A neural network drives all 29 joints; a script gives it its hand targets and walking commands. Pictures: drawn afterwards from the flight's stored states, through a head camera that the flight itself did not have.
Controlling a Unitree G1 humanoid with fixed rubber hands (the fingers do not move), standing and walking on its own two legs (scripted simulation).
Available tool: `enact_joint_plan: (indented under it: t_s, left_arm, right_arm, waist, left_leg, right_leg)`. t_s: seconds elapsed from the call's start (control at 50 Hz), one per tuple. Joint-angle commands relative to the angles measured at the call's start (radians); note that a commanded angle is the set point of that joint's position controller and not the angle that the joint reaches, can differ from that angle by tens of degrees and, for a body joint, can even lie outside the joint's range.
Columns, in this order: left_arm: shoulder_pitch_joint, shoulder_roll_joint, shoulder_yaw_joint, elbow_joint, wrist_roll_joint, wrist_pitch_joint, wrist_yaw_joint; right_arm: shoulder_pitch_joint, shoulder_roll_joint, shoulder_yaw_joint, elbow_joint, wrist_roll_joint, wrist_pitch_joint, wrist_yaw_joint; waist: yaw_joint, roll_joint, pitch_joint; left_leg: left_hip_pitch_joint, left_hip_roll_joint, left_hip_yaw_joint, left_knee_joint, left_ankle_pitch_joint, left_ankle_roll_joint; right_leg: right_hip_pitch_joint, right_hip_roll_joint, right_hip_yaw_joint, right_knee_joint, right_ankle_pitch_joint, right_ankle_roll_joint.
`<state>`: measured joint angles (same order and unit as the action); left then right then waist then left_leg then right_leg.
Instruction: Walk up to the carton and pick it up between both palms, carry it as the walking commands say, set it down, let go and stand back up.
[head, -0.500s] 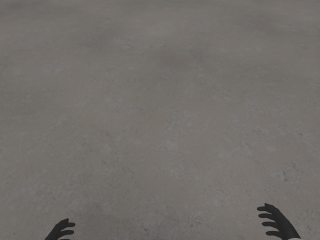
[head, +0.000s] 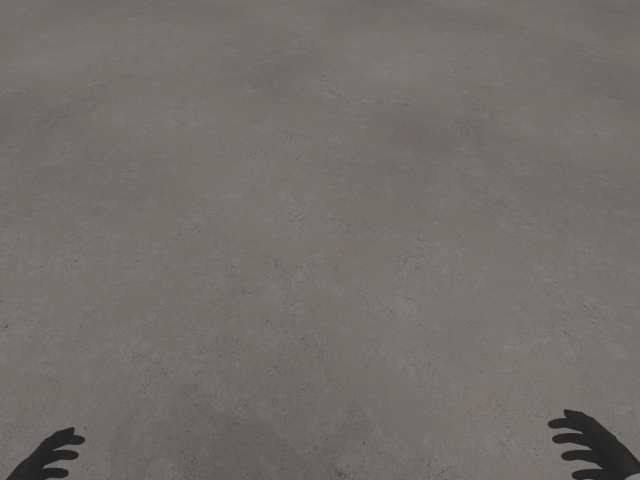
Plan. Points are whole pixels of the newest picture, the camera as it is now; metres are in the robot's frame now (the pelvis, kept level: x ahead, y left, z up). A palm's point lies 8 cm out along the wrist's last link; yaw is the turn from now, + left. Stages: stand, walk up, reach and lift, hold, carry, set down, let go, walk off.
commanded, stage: walk up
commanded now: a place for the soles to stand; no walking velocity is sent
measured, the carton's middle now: out of the picture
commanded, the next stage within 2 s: none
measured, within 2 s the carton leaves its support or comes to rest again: neither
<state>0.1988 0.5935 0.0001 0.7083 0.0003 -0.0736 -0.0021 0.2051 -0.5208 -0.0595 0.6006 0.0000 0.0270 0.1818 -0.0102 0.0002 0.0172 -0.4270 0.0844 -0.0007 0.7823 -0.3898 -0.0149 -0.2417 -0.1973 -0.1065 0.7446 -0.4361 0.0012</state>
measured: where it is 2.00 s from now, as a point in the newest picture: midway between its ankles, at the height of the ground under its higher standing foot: (52, 449)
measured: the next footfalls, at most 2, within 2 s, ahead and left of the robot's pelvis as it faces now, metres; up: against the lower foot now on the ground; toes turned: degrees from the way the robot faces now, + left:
right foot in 0.30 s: +0.24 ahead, +0.00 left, +0.00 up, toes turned +5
left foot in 0.68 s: +0.13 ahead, +0.35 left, +0.00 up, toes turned +21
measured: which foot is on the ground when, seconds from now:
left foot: down 0.00-0.32, up 0.34-0.66, down 0.68-0.86, up 0.88-1.00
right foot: up 0.00-0.28, down 0.30-0.66, up 0.68-0.82, down 0.84-1.00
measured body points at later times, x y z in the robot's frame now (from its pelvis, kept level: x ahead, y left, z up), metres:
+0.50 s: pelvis +0.10 +0.10 +0.02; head +0.10 +0.09 +0.47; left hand +0.15 +0.48 -0.01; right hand +0.32 -0.17 -0.05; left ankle +0.05 +0.24 -0.67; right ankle +0.20 +0.00 -0.71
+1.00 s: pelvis +0.21 +0.27 +0.02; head +0.22 +0.27 +0.47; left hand +0.15 +0.65 -0.04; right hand +0.49 +0.06 -0.05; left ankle +0.13 +0.41 -0.67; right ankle +0.26 +0.12 -0.71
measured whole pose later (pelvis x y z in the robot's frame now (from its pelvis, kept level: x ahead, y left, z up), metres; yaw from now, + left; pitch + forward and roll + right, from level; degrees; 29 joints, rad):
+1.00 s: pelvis +0.21 +0.27 +0.02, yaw +28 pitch +1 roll -2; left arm 0.23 0.55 0.00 0.77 0.00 -0.13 -0.01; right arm 0.28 -0.48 -0.08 0.61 0.00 0.02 0.15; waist 0.03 0.04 -0.01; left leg -0.43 0.07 -0.09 0.89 -0.35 0.01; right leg -0.22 -0.12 -0.19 0.53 -0.31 -0.01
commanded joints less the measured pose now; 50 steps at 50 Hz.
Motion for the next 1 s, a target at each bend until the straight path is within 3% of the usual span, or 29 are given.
enact_joint_plan:
  t_s: [0.0,0.06,0.14,0.2,0.24,0.26,0.28,0.3,0.32,0.38,0.4,0.44,0.46,0.54,0.56,0.58,0.6,0.62,0.64,0.66,0.7,0.72,0.76,0.78,0.8,0.82,0.84,0.88,0.98]
  left_arm:
    - [-0.126,0.144,0.089,-0.051,0.001,-0.038,0.008]
    - [-0.079,0.159,0.110,-0.013,0.001,-0.032,0.011]
    - [-0.073,0.129,0.107,-0.010,0.003,-0.039,0.030]
    - [0.014,0.144,0.120,0.014,0.006,-0.043,0.032]
    - [0.174,0.169,0.138,0.053,0.012,-0.043,0.037]
    - [0.288,0.230,0.160,0.058,0.024,-0.039,0.046]
    - [0.203,0.297,0.180,0.033,0.021,-0.035,0.054]
    - [0.045,0.272,0.160,0.000,0.007,-0.039,0.052]
    - [-0.050,0.231,0.153,-0.008,0.006,-0.041,0.044]
    - [-0.068,0.209,0.137,-0.001,0.036,-0.052,0.037]
    - [-0.056,0.227,0.141,0.011,0.039,-0.053,0.034]
    - [-0.032,0.244,0.143,0.025,0.044,-0.052,0.024]
    - [-0.064,0.278,0.149,0.028,0.046,-0.051,0.015]
    - [-0.105,0.292,0.139,0.037,0.048,-0.039,-0.007]
    - [-0.100,0.257,0.127,0.034,0.049,-0.036,-0.009]
    - [-0.087,0.221,0.118,0.038,0.054,-0.033,-0.016]
    - [-0.089,0.164,0.096,0.018,0.049,-0.032,-0.024]
    - [-0.123,0.109,0.065,-0.015,0.020,-0.031,-0.027]
    - [-0.160,0.128,0.061,-0.027,0.009,-0.040,-0.021]
    - [-0.130,0.168,0.080,-0.003,0.006,-0.039,-0.017]
    - [-0.103,0.162,0.078,0.027,0.000,-0.058,-0.027]
    - [-0.073,0.143,0.083,0.048,0.005,-0.069,-0.022]
    - [0.104,0.160,0.115,0.072,0.004,-0.090,-0.001]
    - [0.253,0.243,0.142,0.092,0.017,-0.095,0.008]
    - [0.316,0.328,0.175,0.097,0.033,-0.094,0.024]
    - [0.240,0.339,0.172,0.071,0.018,-0.087,0.037]
    - [0.189,0.301,0.156,0.051,0.009,-0.083,0.034]
    - [0.066,0.240,0.145,0.027,0.013,-0.081,0.025]
    - [0.032,0.261,0.144,0.046,0.015,-0.088,-0.007]
  right_arm:
    - [0.056,-0.279,-0.114,-0.019,-0.029,-0.023,-0.054]
    - [0.057,-0.233,-0.102,-0.027,-0.053,-0.022,-0.049]
    - [0.063,-0.198,-0.094,-0.043,-0.060,-0.020,-0.041]
    - [-0.033,-0.187,-0.088,-0.076,-0.071,-0.010,-0.034]
    - [-0.118,-0.160,-0.077,-0.098,-0.068,-0.011,-0.032]
    - [-0.085,-0.080,-0.057,-0.094,-0.056,-0.018,-0.035]
    - [0.013,-0.041,-0.046,-0.076,-0.055,-0.024,-0.038]
    - [0.063,-0.127,-0.067,-0.056,-0.063,-0.021,-0.038]
    - [0.115,-0.173,-0.090,-0.013,-0.060,-0.007,-0.028]
    - [0.116,-0.180,-0.101,0.010,-0.044,0.000,0.011]
    - [0.064,-0.153,-0.091,0.004,-0.043,0.000,0.016]
    - [0.003,-0.144,-0.089,-0.015,-0.046,-0.001,0.027]
    - [0.035,-0.145,-0.100,-0.001,-0.045,0.000,0.030]
    - [0.097,-0.146,-0.103,0.034,-0.027,-0.013,0.022]
    - [0.150,-0.160,-0.120,0.056,-0.024,-0.017,0.012]
    - [0.216,-0.184,-0.129,0.084,-0.020,-0.022,0.001]
    - [0.263,-0.237,-0.144,0.100,-0.025,-0.027,-0.022]
    - [0.237,-0.328,-0.167,0.074,-0.045,-0.026,-0.044]
    - [0.178,-0.331,-0.148,0.033,-0.033,-0.033,-0.051]
    - [0.116,-0.298,-0.135,0.009,-0.031,-0.032,-0.058]
    - [0.010,-0.278,-0.126,0.008,-0.050,-0.022,-0.058]
    - [-0.012,-0.262,-0.117,-0.002,-0.052,-0.032,-0.052]
    - [-0.074,-0.266,-0.106,-0.057,-0.042,-0.040,-0.049]
    - [-0.128,-0.198,-0.084,-0.093,-0.025,-0.036,-0.050]
    - [-0.104,-0.098,-0.052,-0.100,-0.016,-0.044,-0.053]
    - [-0.111,-0.113,-0.048,-0.092,-0.033,-0.049,-0.065]
    - [-0.110,-0.198,-0.079,-0.073,-0.028,-0.051,-0.060]
    - [-0.022,-0.199,-0.085,-0.041,-0.024,-0.044,-0.036]
    - [-0.100,-0.147,-0.082,-0.045,-0.028,-0.052,-0.009]
  waist:
    - [-0.075,0.217,-0.057]
    - [-0.061,0.272,-0.120]
    - [-0.053,0.180,-0.139]
    - [0.007,0.197,-0.084]
    - [0.123,0.126,-0.114]
    - [0.188,-0.142,-0.177]
    - [0.124,-0.360,-0.233]
    - [0.018,-0.216,-0.169]
    - [-0.050,-0.131,-0.151]
    - [-0.043,-0.084,-0.126]
    - [-0.016,-0.151,-0.063]
    - [0.011,-0.152,-0.017]
    - [-0.020,-0.201,-0.052]
    - [-0.037,-0.140,-0.072]
    - [-0.064,-0.064,-0.093]
    - [-0.083,0.030,-0.147]
    - [-0.106,0.173,-0.120]
    - [-0.113,0.388,-0.017]
    - [-0.074,0.326,0.029]
    - [-0.027,0.161,0.028]
    - [-0.029,0.252,0.032]
    - [-0.018,0.273,-0.020]
    - [0.086,0.264,-0.141]
    - [0.178,0.142,-0.240]
    - [0.212,-0.139,-0.263]
    - [0.156,-0.125,-0.169]
    - [0.114,-0.004,-0.174]
    - [0.047,-0.051,-0.101]
    - [0.044,-0.170,0.036]
  left_leg:
    - [0.436,0.131,-0.566,-0.467,0.143,0.303]
    - [0.391,0.049,-0.492,-0.439,0.382,0.240]
    - [0.291,0.075,-0.542,-0.495,0.220,0.253]
    - [0.023,0.009,-0.489,-0.508,0.130,0.129]
    - [-0.315,-0.093,-0.313,-0.404,0.088,0.003]
    - [-0.445,-0.197,-0.191,-0.149,0.048,-0.064]
    - [-0.471,-0.163,-0.140,0.179,-0.069,-0.029]
    - [-0.412,-0.053,-0.117,0.272,0.012,-0.003]
    - [-0.314,-0.010,-0.127,0.337,0.066,0.002]
    - [-0.088,0.009,-0.024,0.186,0.054,0.010]
    - [-0.109,0.023,-0.024,0.119,0.042,0.014]
    - [-0.126,0.035,0.008,0.053,0.025,0.015]
    - [-0.057,0.046,0.022,0.027,0.045,0.019]
    - [0.091,0.005,0.140,-0.095,0.042,0.029]
    - [0.159,-0.007,0.123,-0.148,0.057,0.050]
    - [0.239,-0.044,0.097,-0.218,-0.008,0.075]
    - [0.286,0.023,-0.108,-0.401,-0.161,0.141]
    - [0.321,0.193,-0.576,-0.532,-0.277,0.260]
    - [0.311,0.235,-0.734,-0.584,-0.234,0.328]
    - [0.266,0.203,-0.627,-0.552,-0.254,0.310]
    - [0.195,0.106,-0.510,-0.503,-0.186,0.286]
    - [0.214,0.075,-0.474,-0.459,0.001,0.266]
    - [0.003,0.025,-0.330,-0.285,0.199,0.194]
    - [-0.266,-0.048,-0.227,-0.098,0.226,0.111]
    - [-0.495,-0.117,-0.046,0.133,0.191,0.038]
    - [-0.586,-0.014,-0.087,0.254,-0.048,0.047]
    - [-0.522,0.046,-0.121,0.265,0.008,0.044]
    - [-0.425,0.090,-0.127,0.196,0.058,0.040]
    - [-0.276,0.079,-0.007,-0.032,0.151,0.024]
  right_leg:
    - [-0.603,0.109,0.108,0.316,-0.112,0.005]
    - [-0.454,0.173,0.048,0.155,-0.060,0.029]
    - [-0.323,0.193,0.056,0.032,0.035,0.008]
    - [-0.065,0.208,0.066,-0.116,0.122,-0.033]
    - [0.401,0.203,0.045,-0.323,0.182,-0.079]
    - [0.595,0.066,0.243,-0.466,0.041,-0.112]
    - [0.518,-0.268,0.578,-0.524,-0.200,-0.179]
    - [0.364,-0.314,0.557,-0.550,-0.240,-0.215]
    - [0.245,-0.259,0.456,-0.541,-0.181,-0.216]
    - [0.015,-0.164,0.211,-0.544,-0.158,-0.198]
    - [-0.004,-0.157,0.158,-0.545,-0.162,-0.191]
    - [-0.008,-0.187,0.144,-0.564,-0.206,-0.195]
    - [-0.017,-0.184,0.105,-0.555,-0.215,-0.189]
    - [-0.063,-0.118,-0.031,-0.431,-0.187,-0.145]
    - [-0.082,-0.089,-0.061,-0.303,-0.199,-0.128]
    - [-0.067,-0.024,-0.095,-0.135,-0.181,-0.107]
    - [-0.177,0.059,-0.139,0.095,-0.181,-0.072]
    - [-0.468,0.135,-0.088,0.281,-0.218,-0.024]
    - [-0.584,0.126,0.024,0.308,-0.197,-0.012]
    - [-0.551,0.088,0.063,0.287,-0.101,-0.008]
    - [-0.406,0.117,0.029,0.104,-0.117,0.011]
    - [-0.325,0.174,-0.014,-0.018,-0.119,0.014]
    - [0.089,0.166,0.010,-0.252,0.113,-0.014]
    - [0.448,0.085,0.130,-0.352,0.085,-0.068]
    - [0.647,-0.194,0.411,-0.452,0.002,-0.135]
    - [0.542,-0.406,0.551,-0.481,0.033,-0.198]
    - [0.477,-0.375,0.469,-0.467,0.016,-0.253]
    - [0.329,-0.284,0.277,-0.508,-0.030,-0.210]
    - [0.179,-0.223,0.007,-0.466,0.246,-0.217]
